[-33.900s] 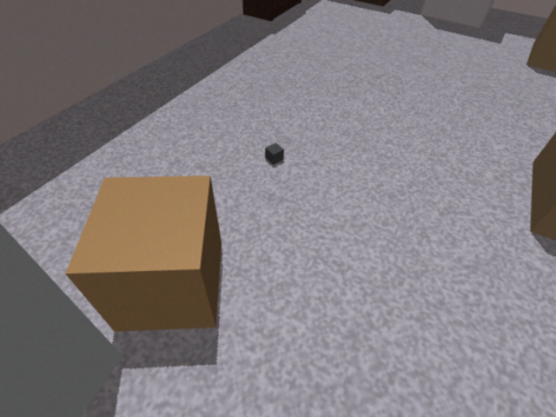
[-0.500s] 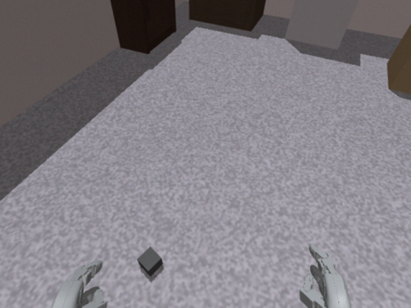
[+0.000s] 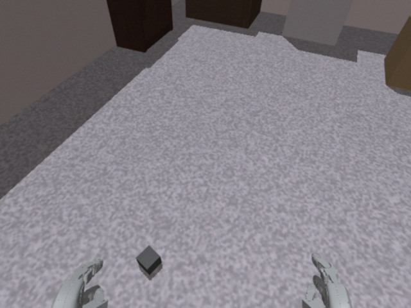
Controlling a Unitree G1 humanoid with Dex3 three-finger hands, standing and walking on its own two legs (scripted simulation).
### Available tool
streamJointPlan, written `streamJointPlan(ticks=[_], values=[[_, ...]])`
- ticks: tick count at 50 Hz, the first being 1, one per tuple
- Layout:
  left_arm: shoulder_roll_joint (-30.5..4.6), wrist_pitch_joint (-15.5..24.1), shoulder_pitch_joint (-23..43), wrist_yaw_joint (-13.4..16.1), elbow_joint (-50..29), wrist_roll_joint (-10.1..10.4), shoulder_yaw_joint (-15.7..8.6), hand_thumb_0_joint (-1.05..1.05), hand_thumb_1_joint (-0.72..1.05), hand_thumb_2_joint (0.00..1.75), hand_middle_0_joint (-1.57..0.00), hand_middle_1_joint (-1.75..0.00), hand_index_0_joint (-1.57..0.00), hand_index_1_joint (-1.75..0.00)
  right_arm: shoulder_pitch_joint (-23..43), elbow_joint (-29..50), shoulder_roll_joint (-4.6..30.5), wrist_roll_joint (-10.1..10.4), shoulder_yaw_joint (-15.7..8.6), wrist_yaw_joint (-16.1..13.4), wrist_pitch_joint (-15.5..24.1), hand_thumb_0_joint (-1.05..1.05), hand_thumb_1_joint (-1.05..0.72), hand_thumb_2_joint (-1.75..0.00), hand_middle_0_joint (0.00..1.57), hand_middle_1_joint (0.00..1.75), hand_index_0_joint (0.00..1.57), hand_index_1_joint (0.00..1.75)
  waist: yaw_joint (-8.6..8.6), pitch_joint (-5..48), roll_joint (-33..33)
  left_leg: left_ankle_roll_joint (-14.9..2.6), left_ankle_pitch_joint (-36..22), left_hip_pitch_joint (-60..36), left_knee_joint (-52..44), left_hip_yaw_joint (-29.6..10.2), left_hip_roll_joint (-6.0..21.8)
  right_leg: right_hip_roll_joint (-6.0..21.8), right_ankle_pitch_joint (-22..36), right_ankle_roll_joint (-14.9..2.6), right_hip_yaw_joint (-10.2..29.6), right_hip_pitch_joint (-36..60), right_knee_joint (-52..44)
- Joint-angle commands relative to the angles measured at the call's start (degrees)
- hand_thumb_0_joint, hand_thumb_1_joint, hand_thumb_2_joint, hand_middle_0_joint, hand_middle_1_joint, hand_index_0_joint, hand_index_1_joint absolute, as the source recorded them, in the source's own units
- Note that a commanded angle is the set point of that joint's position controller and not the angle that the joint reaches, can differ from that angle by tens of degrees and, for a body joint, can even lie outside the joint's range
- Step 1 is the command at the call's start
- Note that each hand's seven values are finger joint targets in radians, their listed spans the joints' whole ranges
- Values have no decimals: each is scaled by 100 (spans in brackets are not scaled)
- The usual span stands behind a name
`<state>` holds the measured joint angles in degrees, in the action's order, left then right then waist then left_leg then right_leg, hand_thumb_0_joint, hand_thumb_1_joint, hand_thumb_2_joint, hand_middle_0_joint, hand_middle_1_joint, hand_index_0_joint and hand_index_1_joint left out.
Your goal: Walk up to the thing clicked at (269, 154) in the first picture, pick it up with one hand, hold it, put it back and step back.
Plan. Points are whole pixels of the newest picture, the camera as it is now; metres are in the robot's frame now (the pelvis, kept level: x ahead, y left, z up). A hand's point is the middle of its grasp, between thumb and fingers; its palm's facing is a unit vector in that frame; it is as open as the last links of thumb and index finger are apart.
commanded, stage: home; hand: left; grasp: from above
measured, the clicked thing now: (149, 260) +0.46 +0.22 -0.68
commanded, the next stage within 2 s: stand in 1.24 s
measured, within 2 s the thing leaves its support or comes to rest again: neither
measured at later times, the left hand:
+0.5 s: hand (105, 301) +0.17 +0.18 -0.04, palm faces +0.04 -0.98 -0.21, open 7.4 cm
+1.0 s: hand (105, 299) +0.17 +0.18 -0.04, palm faces +0.04 -0.98 -0.21, open 7.4 cm
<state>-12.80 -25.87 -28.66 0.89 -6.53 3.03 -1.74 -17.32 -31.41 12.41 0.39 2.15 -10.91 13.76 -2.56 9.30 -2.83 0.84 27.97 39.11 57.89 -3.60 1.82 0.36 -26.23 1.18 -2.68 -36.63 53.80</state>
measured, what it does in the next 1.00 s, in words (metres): stands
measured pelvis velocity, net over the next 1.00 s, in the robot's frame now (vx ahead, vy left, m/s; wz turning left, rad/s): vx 0.01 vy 0.00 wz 0.00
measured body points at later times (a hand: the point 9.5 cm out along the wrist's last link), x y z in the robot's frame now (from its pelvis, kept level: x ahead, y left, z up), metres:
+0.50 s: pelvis +0.01 +0.00 +0.00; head +0.02 +0.00 +0.45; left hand +0.16 +0.23 -0.03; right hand +0.16 -0.24 -0.06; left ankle +0.01 +0.12 -0.68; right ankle +0.01 -0.14 -0.68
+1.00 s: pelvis +0.01 +0.00 +0.00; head +0.03 +0.01 +0.45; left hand +0.17 +0.23 -0.03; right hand +0.17 -0.24 -0.07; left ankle +0.01 +0.12 -0.68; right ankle +0.01 -0.14 -0.68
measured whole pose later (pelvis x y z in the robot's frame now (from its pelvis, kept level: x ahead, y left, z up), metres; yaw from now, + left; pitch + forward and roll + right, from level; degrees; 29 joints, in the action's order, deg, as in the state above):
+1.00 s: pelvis +0.01 +0.00 +0.00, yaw +0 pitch +10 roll -3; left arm -13.3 -25.8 -29.1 1.1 -8.2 3.0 -1.5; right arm -16.9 -31.2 12.3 0.4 1.8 -10.6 13.0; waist -2.3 9.6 -2.7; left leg 0.9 29.2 39.5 58.5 -3.8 1.8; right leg 0.3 -27.4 1.2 -2.9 -36.9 54.3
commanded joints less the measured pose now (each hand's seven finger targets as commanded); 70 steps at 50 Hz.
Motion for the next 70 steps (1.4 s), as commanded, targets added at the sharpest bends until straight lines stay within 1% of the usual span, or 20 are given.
streamJointPlan(ticks=[1,14,17,18,27,30,32,36,37,39,52,54,58,60,62,66,67,68,69,70], values=[[-646,286,248,69,-1202,-24,-422,0,90,90,-20,-30,-20,-30,459,958,723,-2,-334,-58,389,0,-90,-90,20,30,20,30,28,282,11,-160,-754,-418,-1079,93,-169,-166,603,-107,-125,145,-916],[-527,243,68,51,-1078,-24,-304,0,90,90,-20,-30,-20,-30,436,935,710,7,-328,-66,398,0,-90,-90,20,30,20,30,26,303,30,-158,-906,-430,-1010,106,-187,-155,735,-112,-89,143,-888],[-755,310,247,76,-1428,-35,-457,0,90,90,-20,-30,-20,-30,378,893,727,7,-366,-73,393,0,-90,-90,20,30,20,30,68,568,-35,-134,-1342,-585,-968,86,-150,-172,1066,-133,-121,270,-760],[-619,290,85,66,-1166,-52,-313,0,90,90,-20,-30,-20,-30,360,883,727,0,-356,-68,374,0,-90,-90,20,30,20,30,20,484,-62,-122,-1477,-581,-945,85,-158,-166,1170,-136,-115,248,-731],[-488,224,-32,38,-986,4,-295,0,90,90,-20,-30,-20,-30,452,949,718,-3,-339,-39,364,0,-90,-90,20,30,20,30,23,322,30,-143,-1159,-478,-968,86,-160,-166,943,-113,-121,185,-840],[-770,286,245,63,-1434,-19,-445,0,90,90,-20,-30,-20,-30,392,925,725,-1,-361,-41,337,0,-90,-90,20,30,20,30,74,461,-26,-141,-1348,-501,-911,103,-165,-161,1115,-110,-111,235,-789],[-521,248,11,51,-1019,-17,-280,0,90,90,-20,-30,-20,-30,398,930,698,1,-341,-41,341,0,-90,-90,20,30,20,30,14,356,78,-147,-1343,-497,-909,101,-161,-164,1114,-115,-110,206,-795],[-781,306,235,102,-1481,-40,-454,0,90,90,-20,-30,-20,-30,373,927,717,-2,-367,-52,314,0,-90,-90,20,30,20,30,61,509,-48,-144,-1371,-540,-890,128,-179,-142,1167,-111,-84,268,-800],[-540,257,-42,66,-980,-43,-277,0,90,90,-20,-30,-20,-30,384,915,710,-5,-352,-39,313,0,-90,-90,20,30,20,30,6,372,67,-144,-1355,-498,-909,98,-168,-161,1137,-112,-100,211,-797],[-689,297,246,82,-1443,-14,-404,0,90,90,-20,-30,-20,-30,373,941,708,-5,-364,-46,319,0,-90,-90,20,30,20,30,38,569,-12,-151,-1348,-548,-889,106,-179,-145,1160,-110,-80,286,-809],[-718,296,153,93,-1417,-26,-383,0,90,90,-20,-30,-20,-30,384,961,754,9,-386,-18,257,0,-90,-90,20,30,20,30,47,473,-73,-120,-1417,-560,-959,37,-133,-178,1151,-136,-149,239,-722],[-471,233,-65,72,-1049,-11,-236,0,90,90,-20,-30,-20,-30,384,992,696,8,-350,-11,265,0,-90,-90,20,30,20,30,10,374,26,-136,-1382,-477,-907,66,-148,-173,1150,-125,-141,199,-752],[-791,304,286,81,-1568,-5,-475,0,90,90,-20,-30,-20,-30,402,993,721,6,-378,-15,271,0,-90,-90,20,30,20,30,80,450,-107,-138,-1119,-446,-927,94,-172,-156,938,-111,-113,195,-809],[-536,261,41,53,-1091,-28,-281,0,90,90,-20,-30,-20,-30,414,1015,711,12,-362,-15,280,0,-90,-90,20,30,20,30,10,340,17,-136,-1162,-439,-959,52,-141,-179,963,-117,-128,143,-771],[-720,325,221,90,-1465,-18,-418,0,90,90,-20,-30,-20,-30,381,979,712,9,-372,-29,276,0,-90,-90,20,30,20,30,38,479,-130,-124,-1184,-532,-958,73,-141,-174,970,-127,-123,182,-751],[-518,277,-40,71,-1090,-6,-294,0,90,90,-20,-30,-20,-30,420,1023,702,18,-359,-17,276,0,-90,-90,20,30,20,30,36,446,7,-128,-1458,-499,-893,51,-134,-169,1205,-130,-132,235,-722],[-1046,1485,1771,288,920,-693,-367,0,90,90,-20,-30,-20,-30,757,-442,1350,-684,-579,325,-319,0,-90,-90,20,30,20,30,456,-878,187,-403,-2415,-641,-1527,-255,105,264,1036,-236,218,1319,-892],[-1205,1882,1230,252,1787,-710,-474,0,90,90,-20,-30,-20,-30,851,-542,1464,-713,-683,496,-558,0,-90,-90,20,30,20,30,476,-426,532,-463,-2365,-928,-1442,-14,15,353,1007,-459,602,1481,-1164],[-1199,2057,1120,212,2026,-694,-435,0,90,90,-20,-30,-20,-30,801,-332,1501,-751,-710,583,-682,0,-90,-90,20,30,20,30,358,-507,500,-482,-2161,-1050,-1454,-156,-15,303,957,-566,743,1159,-1297],[-1293,2200,1095,195,2353,-723,-354,0,90,90,-20,-30,-20,-30,842,-417,1475,-677,-714,684,-747,0,-90,-90,20,30,20,30,422,-307,419,-472,-2135,-1245,-1466,-179,-39,381,1211,-560,766,1567,-1284]])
